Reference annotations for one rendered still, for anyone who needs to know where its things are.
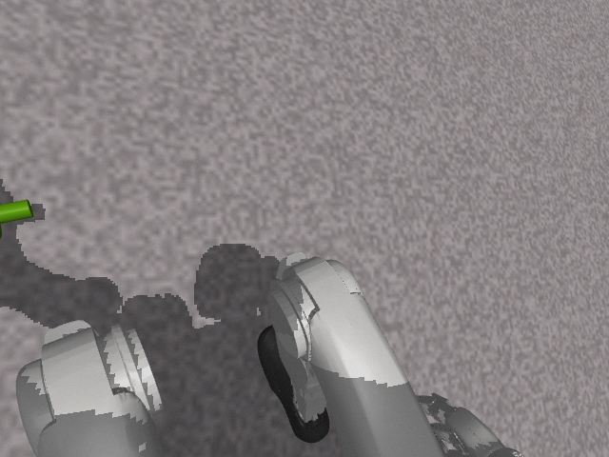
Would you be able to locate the right robot hand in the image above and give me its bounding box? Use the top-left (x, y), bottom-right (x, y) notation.
top-left (417, 393), bottom-right (505, 457)

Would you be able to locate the bottle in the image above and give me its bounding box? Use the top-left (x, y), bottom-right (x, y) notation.
top-left (0, 200), bottom-right (33, 238)

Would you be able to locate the right robot foot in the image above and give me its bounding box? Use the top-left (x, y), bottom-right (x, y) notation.
top-left (258, 326), bottom-right (329, 443)

